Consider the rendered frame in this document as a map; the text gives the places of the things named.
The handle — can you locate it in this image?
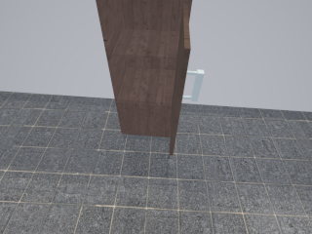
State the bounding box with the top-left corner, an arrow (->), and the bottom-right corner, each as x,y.
182,69 -> 205,102

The cupboard door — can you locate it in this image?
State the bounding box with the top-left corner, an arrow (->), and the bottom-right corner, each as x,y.
170,4 -> 191,156

